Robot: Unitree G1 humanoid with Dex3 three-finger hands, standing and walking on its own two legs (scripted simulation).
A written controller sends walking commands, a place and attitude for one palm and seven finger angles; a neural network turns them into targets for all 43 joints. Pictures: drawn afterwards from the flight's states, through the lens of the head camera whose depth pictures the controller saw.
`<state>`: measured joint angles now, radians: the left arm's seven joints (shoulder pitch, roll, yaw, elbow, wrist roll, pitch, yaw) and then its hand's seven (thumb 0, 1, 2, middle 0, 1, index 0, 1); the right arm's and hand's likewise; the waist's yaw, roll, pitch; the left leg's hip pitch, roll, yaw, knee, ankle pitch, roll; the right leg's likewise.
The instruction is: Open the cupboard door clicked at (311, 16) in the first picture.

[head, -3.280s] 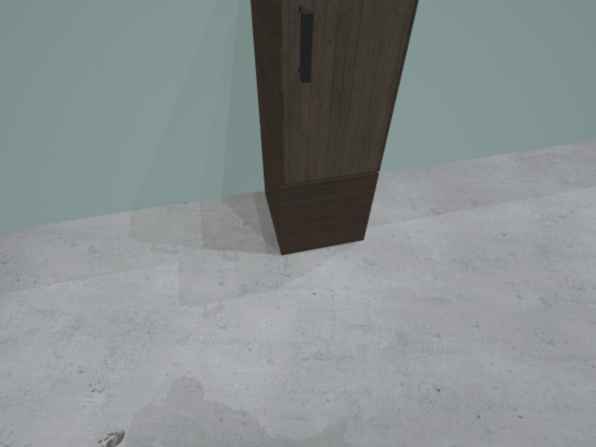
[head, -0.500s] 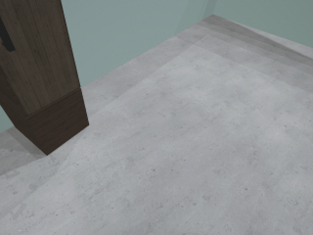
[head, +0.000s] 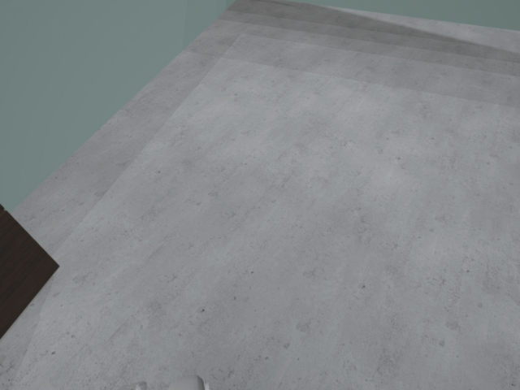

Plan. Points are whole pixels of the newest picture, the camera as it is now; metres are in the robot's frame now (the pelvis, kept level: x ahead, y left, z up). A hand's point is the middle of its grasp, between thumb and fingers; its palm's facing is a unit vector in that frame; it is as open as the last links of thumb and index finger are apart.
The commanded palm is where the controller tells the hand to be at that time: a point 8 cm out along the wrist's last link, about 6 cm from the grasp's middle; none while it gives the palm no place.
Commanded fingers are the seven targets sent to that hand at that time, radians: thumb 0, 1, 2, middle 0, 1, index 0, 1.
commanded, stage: walk to a spot facing it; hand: left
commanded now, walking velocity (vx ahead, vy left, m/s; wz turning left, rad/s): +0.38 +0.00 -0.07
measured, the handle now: out of the picture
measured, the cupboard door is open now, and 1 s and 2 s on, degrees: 0 0 0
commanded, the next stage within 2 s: turn to face it in 0.68 s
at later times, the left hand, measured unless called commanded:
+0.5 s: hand (124, 382) +0.18 +0.25 -0.18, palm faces -0.01 -0.99 -0.10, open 7.4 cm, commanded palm none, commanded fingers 0.00 0.90 0.90 -0.20 -0.30 -0.20 -0.30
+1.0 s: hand (212, 218) +0.54 +0.13 -0.17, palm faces -0.28 -0.94 -0.17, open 7.3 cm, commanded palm none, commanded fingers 0.00 0.90 0.90 -0.20 -0.30 -0.20 -0.30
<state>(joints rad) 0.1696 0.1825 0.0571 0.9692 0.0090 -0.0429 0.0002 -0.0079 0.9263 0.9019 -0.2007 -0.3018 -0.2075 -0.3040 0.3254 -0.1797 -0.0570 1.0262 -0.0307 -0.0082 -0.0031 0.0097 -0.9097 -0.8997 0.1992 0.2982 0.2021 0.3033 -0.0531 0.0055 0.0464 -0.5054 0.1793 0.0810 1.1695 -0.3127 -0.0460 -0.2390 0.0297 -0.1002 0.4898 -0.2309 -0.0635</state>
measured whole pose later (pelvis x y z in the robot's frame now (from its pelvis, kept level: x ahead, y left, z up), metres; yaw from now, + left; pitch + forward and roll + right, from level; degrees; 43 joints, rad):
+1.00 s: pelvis +0.36 +0.01 -0.02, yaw -14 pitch -1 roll -1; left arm 0.07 0.14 0.03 0.98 0.02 -0.06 0.01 0.00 0.91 0.90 -0.19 -0.30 -0.20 -0.30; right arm 0.42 -0.09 -0.04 1.14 0.00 0.00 -0.03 0.01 -0.91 -0.90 0.20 0.30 0.20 0.30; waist -0.07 0.02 0.09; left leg -0.31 0.13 0.09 1.18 -0.52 -0.03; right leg -0.37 -0.05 -0.21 0.64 -0.24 -0.06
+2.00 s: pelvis +0.41 -0.03 +0.01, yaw +21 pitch -1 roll +3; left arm 0.20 0.16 0.02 0.89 0.02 0.01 0.02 0.01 0.90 0.90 -0.20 -0.30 -0.21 -0.30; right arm 0.19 -0.28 -0.12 0.93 -0.02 0.08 0.03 0.01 -0.91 -0.90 0.20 0.30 0.20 0.30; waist -0.03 0.03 0.06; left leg -0.54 0.01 -0.01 1.15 -0.36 -0.08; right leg -0.19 -0.10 -0.15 0.51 -0.31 -0.01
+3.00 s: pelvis +0.38 -0.04 +0.00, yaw +58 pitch -1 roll +2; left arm 0.21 0.19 0.03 0.88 0.03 0.02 0.02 0.01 0.90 0.90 -0.20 -0.30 -0.21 -0.30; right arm 0.20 -0.27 -0.10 0.95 -0.02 0.10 0.03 0.01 -0.91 -0.90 0.20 0.30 0.20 0.30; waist -0.02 0.01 0.09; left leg -0.44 0.05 0.03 0.98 -0.41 -0.08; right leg -0.20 -0.15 -0.21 0.54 -0.31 0.02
